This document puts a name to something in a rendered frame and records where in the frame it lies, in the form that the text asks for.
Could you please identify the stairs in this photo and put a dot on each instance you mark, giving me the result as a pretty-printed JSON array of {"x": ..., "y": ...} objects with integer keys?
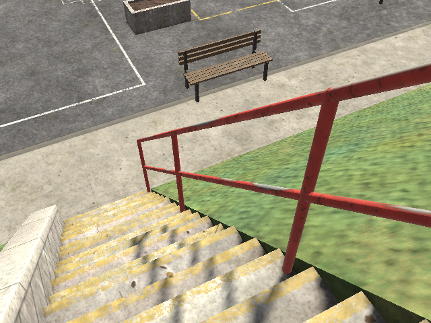
[{"x": 140, "y": 260}]

